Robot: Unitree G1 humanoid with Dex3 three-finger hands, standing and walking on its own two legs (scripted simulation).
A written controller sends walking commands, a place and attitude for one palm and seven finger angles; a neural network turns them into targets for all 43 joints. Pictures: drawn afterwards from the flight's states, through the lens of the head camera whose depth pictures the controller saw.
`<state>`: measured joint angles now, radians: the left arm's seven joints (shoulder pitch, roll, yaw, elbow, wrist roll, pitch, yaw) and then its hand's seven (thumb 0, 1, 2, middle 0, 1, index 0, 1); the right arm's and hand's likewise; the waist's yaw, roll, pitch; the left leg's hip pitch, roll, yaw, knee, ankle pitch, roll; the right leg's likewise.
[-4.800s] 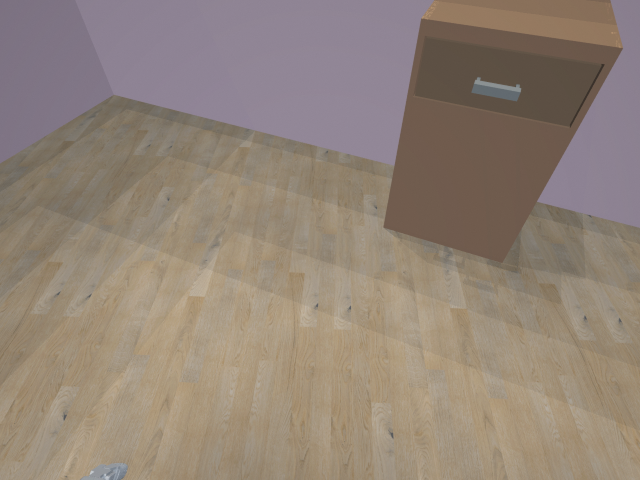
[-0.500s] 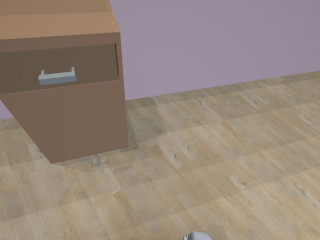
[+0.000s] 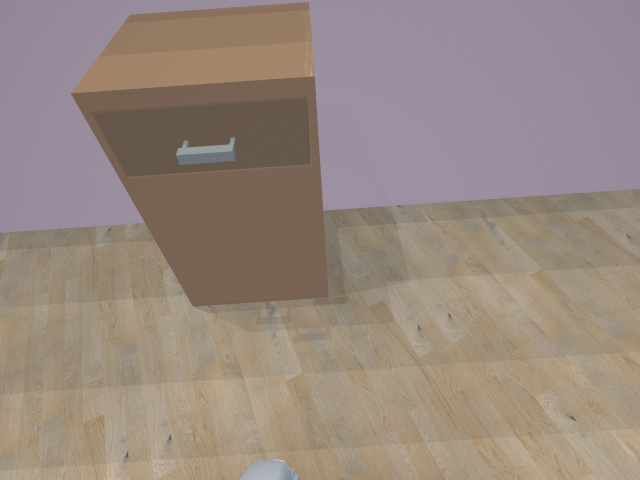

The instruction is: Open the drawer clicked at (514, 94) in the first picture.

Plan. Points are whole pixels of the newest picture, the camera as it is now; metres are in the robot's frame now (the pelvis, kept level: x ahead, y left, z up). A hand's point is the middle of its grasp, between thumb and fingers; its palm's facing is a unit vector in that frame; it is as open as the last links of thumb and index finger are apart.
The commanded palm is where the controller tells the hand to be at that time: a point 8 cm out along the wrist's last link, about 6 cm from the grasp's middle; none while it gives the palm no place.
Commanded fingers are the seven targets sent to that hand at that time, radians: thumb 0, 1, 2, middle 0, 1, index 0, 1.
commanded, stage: take the last steps up to it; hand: left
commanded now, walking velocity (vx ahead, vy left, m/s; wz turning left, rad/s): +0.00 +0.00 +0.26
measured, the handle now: (208, 148) +0.80 +0.30 -0.05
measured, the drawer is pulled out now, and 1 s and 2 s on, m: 0.00 0.00 0.00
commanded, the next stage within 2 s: come to a stop and stand still in 1.00 s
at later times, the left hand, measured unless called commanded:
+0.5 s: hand out of the picture +0.04 +0.25 -0.17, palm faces +0.13 -0.97 -0.19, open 7.4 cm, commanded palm none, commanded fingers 0.00 0.90 0.90 -0.20 -0.30 -0.20 -0.30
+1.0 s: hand (201, 437) +0.21 +0.21 -0.17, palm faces +0.15 -0.97 -0.21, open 7.2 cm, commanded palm none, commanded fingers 0.00 0.90 0.90 -0.20 -0.30 -0.20 -0.30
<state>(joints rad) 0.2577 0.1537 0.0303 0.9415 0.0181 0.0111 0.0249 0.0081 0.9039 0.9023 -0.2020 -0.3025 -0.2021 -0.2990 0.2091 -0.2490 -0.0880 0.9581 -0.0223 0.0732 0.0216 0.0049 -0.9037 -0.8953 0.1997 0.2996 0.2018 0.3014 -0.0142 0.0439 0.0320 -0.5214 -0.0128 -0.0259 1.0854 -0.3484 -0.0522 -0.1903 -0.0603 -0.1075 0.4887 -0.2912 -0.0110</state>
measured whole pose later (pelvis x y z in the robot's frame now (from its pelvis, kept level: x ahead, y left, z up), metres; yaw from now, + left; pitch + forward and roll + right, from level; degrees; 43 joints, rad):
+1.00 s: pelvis +0.21 +0.02 +0.00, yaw +6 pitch -1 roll -1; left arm 0.27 0.16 0.05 1.08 0.02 -0.06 0.01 0.00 0.94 0.90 -0.20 -0.30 -0.20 -0.30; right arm 0.24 -0.18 -0.06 1.06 -0.03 -0.01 0.00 0.01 -0.92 -0.90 0.20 0.30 0.20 0.30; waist -0.01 0.03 0.02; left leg -0.48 0.12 0.07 0.85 -0.27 -0.02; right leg -0.15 -0.01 -0.18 0.39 -0.22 -0.05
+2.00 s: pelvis +0.26 -0.03 +0.00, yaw +5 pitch -1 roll +0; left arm 0.20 0.16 0.03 1.09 0.00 0.00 0.03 0.00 0.94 0.90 -0.20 -0.30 -0.20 -0.30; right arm 0.30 -0.13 -0.01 1.15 -0.02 0.01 -0.03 0.00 -0.90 -0.90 0.20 0.30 0.20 0.30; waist 0.01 0.00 0.02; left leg -0.14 0.04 0.03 0.42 -0.27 -0.03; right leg -0.22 0.02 -0.12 0.43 -0.20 -0.06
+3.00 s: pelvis +0.25 +0.01 -0.01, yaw +2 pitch +1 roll +1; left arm 0.47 0.25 -0.10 0.27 0.34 0.08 0.23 0.04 0.90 0.88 -0.21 -0.33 -0.21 -0.33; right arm 0.36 -0.24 0.00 0.87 0.02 -0.23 -0.08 0.02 -0.92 -0.89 0.20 0.30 0.20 0.30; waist 0.01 0.03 -0.03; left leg -0.23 -0.03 0.09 0.54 -0.33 0.03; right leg -0.36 -0.06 -0.04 0.61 -0.27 -0.01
